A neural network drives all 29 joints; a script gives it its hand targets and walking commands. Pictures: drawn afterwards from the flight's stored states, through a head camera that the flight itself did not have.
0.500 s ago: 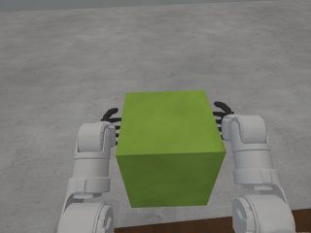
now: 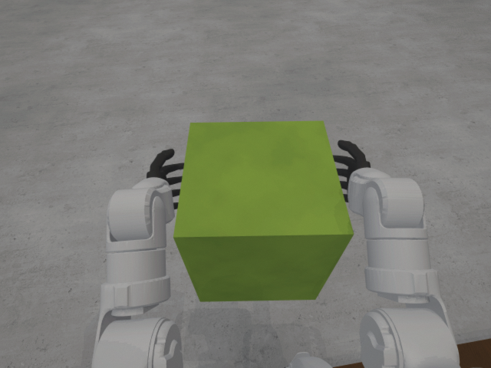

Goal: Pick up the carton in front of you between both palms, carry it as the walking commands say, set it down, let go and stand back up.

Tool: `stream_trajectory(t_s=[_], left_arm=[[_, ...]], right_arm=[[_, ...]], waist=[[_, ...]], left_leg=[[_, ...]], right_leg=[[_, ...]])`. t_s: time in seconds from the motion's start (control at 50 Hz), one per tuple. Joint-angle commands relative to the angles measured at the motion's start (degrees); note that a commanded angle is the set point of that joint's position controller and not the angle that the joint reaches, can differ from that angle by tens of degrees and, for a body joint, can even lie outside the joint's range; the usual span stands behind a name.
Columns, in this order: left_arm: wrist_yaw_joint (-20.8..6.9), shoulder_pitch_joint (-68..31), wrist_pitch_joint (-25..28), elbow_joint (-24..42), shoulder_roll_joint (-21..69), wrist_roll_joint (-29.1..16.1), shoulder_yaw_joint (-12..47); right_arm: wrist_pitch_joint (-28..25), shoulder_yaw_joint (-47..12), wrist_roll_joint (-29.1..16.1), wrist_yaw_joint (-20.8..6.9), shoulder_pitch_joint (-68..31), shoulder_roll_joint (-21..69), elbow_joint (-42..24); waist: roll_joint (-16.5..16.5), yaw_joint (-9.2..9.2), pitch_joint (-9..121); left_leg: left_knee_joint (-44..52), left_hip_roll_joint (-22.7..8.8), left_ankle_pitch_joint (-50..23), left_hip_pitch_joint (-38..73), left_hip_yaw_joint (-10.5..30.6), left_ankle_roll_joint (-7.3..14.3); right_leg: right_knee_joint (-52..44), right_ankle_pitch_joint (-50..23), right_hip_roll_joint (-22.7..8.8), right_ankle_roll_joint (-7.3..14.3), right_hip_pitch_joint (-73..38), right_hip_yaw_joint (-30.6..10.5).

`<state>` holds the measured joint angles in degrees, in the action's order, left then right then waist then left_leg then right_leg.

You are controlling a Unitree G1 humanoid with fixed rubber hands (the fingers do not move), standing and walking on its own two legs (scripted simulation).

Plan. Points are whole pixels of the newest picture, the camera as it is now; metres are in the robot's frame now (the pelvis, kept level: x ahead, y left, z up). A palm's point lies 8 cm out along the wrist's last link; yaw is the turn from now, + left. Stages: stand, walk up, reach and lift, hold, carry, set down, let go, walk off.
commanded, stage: carry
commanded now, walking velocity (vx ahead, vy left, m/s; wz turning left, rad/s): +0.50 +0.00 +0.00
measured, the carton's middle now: (257, 217) +0.36 -0.01 +0.04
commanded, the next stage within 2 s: none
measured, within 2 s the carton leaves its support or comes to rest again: neither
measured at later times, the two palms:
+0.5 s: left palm (156, 118) +0.61 +0.18 +0.07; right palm (292, 106) +0.63 -0.12 +0.06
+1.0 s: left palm (179, 102) +0.94 +0.18 -0.11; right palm (269, 97) +0.92 -0.11 -0.11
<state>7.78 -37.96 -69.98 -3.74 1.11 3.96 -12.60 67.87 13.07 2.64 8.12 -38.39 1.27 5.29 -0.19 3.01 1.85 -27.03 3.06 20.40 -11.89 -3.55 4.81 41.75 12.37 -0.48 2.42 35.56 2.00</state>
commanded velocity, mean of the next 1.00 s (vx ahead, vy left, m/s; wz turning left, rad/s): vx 0.50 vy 0.00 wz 0.00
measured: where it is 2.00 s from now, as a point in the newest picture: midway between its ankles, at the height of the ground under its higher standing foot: (219, 190)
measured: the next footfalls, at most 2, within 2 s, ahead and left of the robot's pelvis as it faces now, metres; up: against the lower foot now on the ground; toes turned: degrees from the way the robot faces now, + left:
right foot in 0.08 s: +0.15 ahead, -0.09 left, +0.00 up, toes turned -2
left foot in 0.58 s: +0.52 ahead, +0.09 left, -0.14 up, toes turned +4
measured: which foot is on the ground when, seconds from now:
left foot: down 0.00-0.08, up 0.10-0.56, down 0.58-1.00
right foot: up 0.00-0.06, down 0.08-0.62, up 0.64-1.00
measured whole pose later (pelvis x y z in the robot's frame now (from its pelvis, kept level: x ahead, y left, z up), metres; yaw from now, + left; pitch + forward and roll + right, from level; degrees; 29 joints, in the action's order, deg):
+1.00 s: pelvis +0.59 +0.05 -0.16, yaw +0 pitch +6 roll -1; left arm 8.0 -26.1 -60.4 -0.8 4.6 4.4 -11.7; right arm 57.9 11.8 1.6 7.5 -27.4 4.0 3.8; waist 0.1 4.1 -3.3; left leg -31.0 5.0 26.2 -10.7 -5.6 7.4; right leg 45.1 7.5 -0.9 3.0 43.1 4.9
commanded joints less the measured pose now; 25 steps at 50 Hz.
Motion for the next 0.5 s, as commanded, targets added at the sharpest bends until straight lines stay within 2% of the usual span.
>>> stream_trajectory(t_s=[0.0,0.02,0.04,0.06,0.08,0.1,0.12,0.14,0.16,0.18,0.2,0.22,0.24,0.28,0.3,0.34,0.38,0.42,0.44,0.46,0.48], left_arm=[[-12.42,-37.44,1.84,1.07,59.03,-20.49,35.9],[-12.94,-36.98,1.92,-0.21,59.11,-20.59,35.4],[-13.43,-36.02,2.12,-1.79,59.56,-20.68,34.73],[-13.92,-34.74,2.4,-3.15,58.96,-20.78,33.59],[-14.38,-34.89,2.57,-4.44,58.32,-21.04,32.9],[-14.78,-34.05,2.8,-4.34,59.11,-22.14,33.52],[-15.4,-38.06,3.27,-1.82,61.67,-24.23,34.79],[-15.9,-42.45,3.65,1.1,63.31,-26.49,36.18],[-16.14,-46.56,3.81,4.2,64.44,-28.51,38.11],[-16.14,-49.46,3.9,6.52,65.3,-30.2,39.47],[-15.99,-50.48,3.94,8.3,65.4,-31.3,40.43],[-15.72,-50.54,3.97,9.55,65.29,-31.9,40.82],[-15.42,-49.81,3.9,10.41,64.72,-32.19,40.85],[-14.81,-46.81,3.54,10.64,63.19,-31.72,40.32],[-14.62,-45.39,3.24,9.98,62.61,-30.89,39.91],[-14.7,-40.68,2.81,7.01,60.86,-29.55,38.84],[-15.3,-39.14,2.81,4.69,60.61,-28.86,38.6],[-16.08,-39.23,3.3,2.72,60.88,-28.87,38.51],[-16.52,-39.13,3.66,1.8,61.19,-29.06,38.4],[-16.9,-39.65,3.98,0.77,61.78,-29.18,38.44],[-17.21,-39.51,4.23,-0.51,62.24,-29.09,38.27]], right_arm=[[0.27,-38.23,-24.78,-16.33,-37.37,61.95,-0.62],[0.1,-38.37,-24.5,-16.39,-37.04,62.52,0.41],[-0.03,-38.26,-24.45,-16.34,-38.41,62.81,1.19],[-0.15,-37.98,-24.29,-16.18,-38.8,62.88,2.23],[-0.17,-37.51,-23.62,-15.99,-37.48,63.61,3.19],[-0.3,-36.94,-21.79,-15.3,-36.03,63.45,2.73],[-0.62,-35.93,-20.61,-14.58,-37.88,62.64,1.14],[-0.97,-35.8,-20.45,-13.83,-39.54,62.26,-0.93],[-1.21,-35.51,-20.16,-13.11,-39.86,61.83,-2.4],[-1.3,-35.36,-19.77,-12.43,-39.56,61.24,-3.8],[-1.33,-35.37,-19.45,-11.84,-39.0,60.81,-4.83],[-1.33,-35.57,-19.29,-11.38,-38.32,60.61,-5.49],[-1.31,-35.78,-18.91,-10.99,-37.63,60.32,-5.96],[-0.92,-36.43,-19.14,-10.63,-36.13,59.25,-6.89],[-0.66,-36.52,-18.78,-10.58,-35.69,58.12,-6.59],[0.04,-36.28,-17.88,-10.72,-33.27,57.34,-4.83],[0.41,-35.58,-16.49,-11.13,-31.72,56.18,-2.84],[0.55,-34.83,-15.9,-11.49,-31.95,56.32,-1.4],[0.53,-34.58,-15.71,-11.67,-32.03,56.56,-0.59],[0.47,-34.21,-15.44,-11.86,-32.36,56.51,0.15],[0.39,-33.87,-15.06,-12.04,-32.44,56.47,0.93]], waist=[[9.07,-1.81,25.26],[8.16,-3.62,26.34],[5.85,-7.56,27.19],[-2.57,-11.15,27.38],[-15.41,-8.25,26.83],[-19.9,-6.73,27.13],[-13.21,-7.79,25.74],[-7.13,-7.43,23.85],[-2.86,-6.14,22.29],[-1.87,-5.59,22.14],[-1.51,-5.58,22.43],[-2.92,-5.56,22.1],[-4.56,-6.19,23.85],[-3.15,-7.25,23.95],[-2.25,-9.62,21.95],[-3.27,-11.83,21.58],[-2.32,-12.25,18.35],[-3.23,-12.13,16.13],[-5.25,-11.42,15.01],[-6.34,-10.93,14.28],[-7.27,-9.42,13.94]], left_leg=[[-5.4,-13.93,-52.22,16.35,6.79,5.37],[-10.74,-13.17,-54.18,13.62,4.64,4.12],[-19.86,-11.11,-53.71,6.23,1.07,2.08],[-32.49,-7.46,-40.64,-5.78,-1.57,0.31],[-44.8,1.13,2.0,-22.5,-1.0,-1.11],[-52.13,2.32,12.77,-35.68,3.72,-1.63],[-51.7,-1.32,11.69,-38.03,7.06,-0.68],[-48.68,-2.43,9.65,-37.89,7.47,-0.73],[-44.03,-3.37,8.66,-36.35,7.28,-1.15],[-39.14,-3.92,8.26,-33.17,7.01,-1.77],[-37.06,-3.29,7.3,-28.67,4.88,-2.45],[-34.75,-2.88,6.18,-27.33,3.56,-2.69],[-39.85,-3.75,-4.41,-27.61,3.65,-2.36],[-37.66,-4.59,-8.09,-33.58,3.72,-2.62],[-32.25,-5.68,-14.42,-42.54,6.07,-2.45],[-27.71,-4.77,-18.06,-47.49,4.04,-2.62],[-15.65,-4.06,-26.33,-42.0,2.17,-3.27],[-5.43,-3.46,-40.1,-28.81,-0.06,-2.53],[-2.32,-3.18,-45.68,-21.69,-1.14,-1.69],[-0.73,-2.89,-47.94,-16.45,-1.8,-1.31],[0.22,-3.3,-47.94,-13.15,-2.22,-1.12]], right_leg=[[1.38,-8.43,1.87,2.77,-7.49,3.64],[-1.2,-5.84,2.5,4.07,-11.67,3.19],[-6.61,-5.95,3.25,4.94,-22.32,3.77],[-10.09,-12.05,-1.3,5.79,-33.85,-2.58],[-10.57,-26.35,-12.69,10.78,-44.02,-21.58],[-13.63,-16.93,-17.22,17.71,-49.29,-34.76],[-13.07,-12.03,-17.18,17.42,-47.11,-34.21],[-12.89,-10.79,-15.64,15.71,-43.12,-31.58],[-12.97,-9.24,-14.92,14.32,-38.81,-28.71],[-13.88,-5.36,-14.37,13.75,-34.86,-26.82],[-14.98,-5.84,-13.39,13.77,-30.81,-24.0],[-15.37,-7.55,-13.11,14.04,-29.15,-22.4],[-12.98,-13.35,-14.07,14.03,-30.43,-21.39],[-10.69,-15.58,-13.36,12.92,-35.74,-20.01],[-6.32,-11.31,-9.99,11.15,-43.03,-19.03],[-3.48,-14.51,-8.8,11.12,-48.06,-19.56],[-3.82,-6.73,-6.53,10.74,-41.93,-17.12],[-3.07,0.21,-4.19,9.04,-31.78,-12.4],[-2.22,3.12,-3.32,7.88,-26.45,-9.86],[0.46,5.17,-2.53,7.21,-23.5,-8.41],[2.86,4.71,-2.85,6.58,-23.41,-7.81]])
